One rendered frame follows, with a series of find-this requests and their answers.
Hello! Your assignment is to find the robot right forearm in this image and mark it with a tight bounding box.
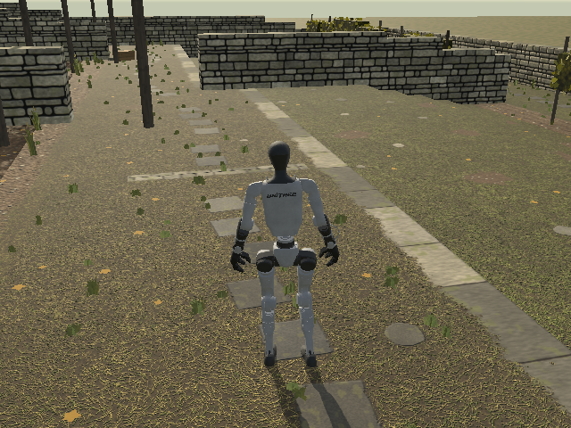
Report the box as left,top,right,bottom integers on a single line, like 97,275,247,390
318,213,336,249

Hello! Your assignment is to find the robot right upper arm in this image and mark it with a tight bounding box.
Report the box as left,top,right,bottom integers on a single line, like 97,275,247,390
300,178,327,227

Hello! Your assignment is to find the robot left forearm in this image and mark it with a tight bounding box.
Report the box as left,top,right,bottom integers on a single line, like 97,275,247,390
232,218,249,254

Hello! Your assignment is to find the right robot thigh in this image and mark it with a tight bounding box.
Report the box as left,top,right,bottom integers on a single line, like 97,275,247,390
296,248,317,309

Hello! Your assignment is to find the left robot hand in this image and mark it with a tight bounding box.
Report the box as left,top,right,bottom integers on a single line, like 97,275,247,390
230,251,251,273

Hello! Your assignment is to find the robot left upper arm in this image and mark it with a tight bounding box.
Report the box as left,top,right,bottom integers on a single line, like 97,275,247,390
240,181,263,231

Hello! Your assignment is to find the robot torso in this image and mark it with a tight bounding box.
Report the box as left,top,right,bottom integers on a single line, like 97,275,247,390
261,175,303,268

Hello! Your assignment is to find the right robot hand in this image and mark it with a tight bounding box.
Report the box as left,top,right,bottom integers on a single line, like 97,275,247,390
319,245,340,267

